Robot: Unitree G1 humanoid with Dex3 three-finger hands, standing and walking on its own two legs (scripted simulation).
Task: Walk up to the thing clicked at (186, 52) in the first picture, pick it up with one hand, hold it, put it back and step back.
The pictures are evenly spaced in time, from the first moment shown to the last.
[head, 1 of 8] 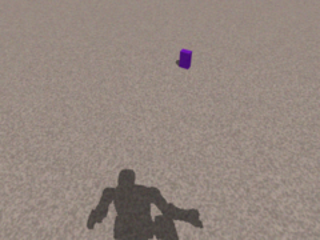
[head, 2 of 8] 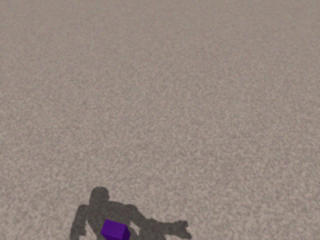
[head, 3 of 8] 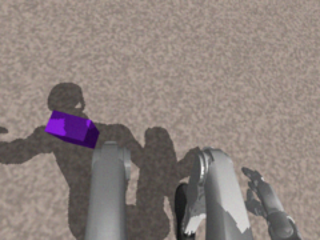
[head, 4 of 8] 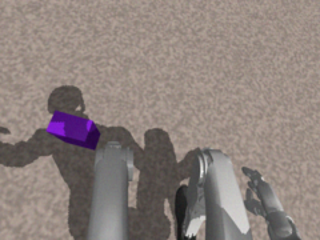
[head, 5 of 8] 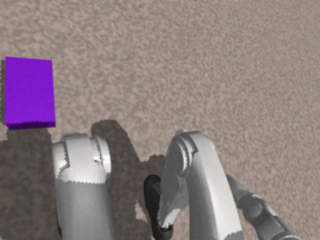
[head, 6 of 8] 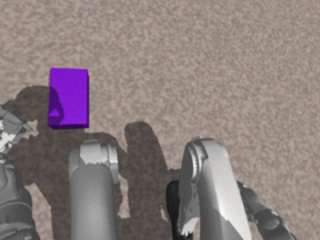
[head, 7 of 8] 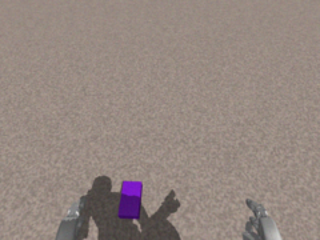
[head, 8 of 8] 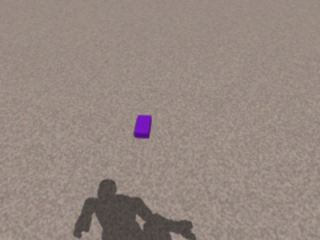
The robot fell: no
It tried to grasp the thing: yes
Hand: left
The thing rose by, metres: 0.01
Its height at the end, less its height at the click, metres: -0.06
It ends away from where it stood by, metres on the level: 0.14
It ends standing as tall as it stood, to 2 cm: no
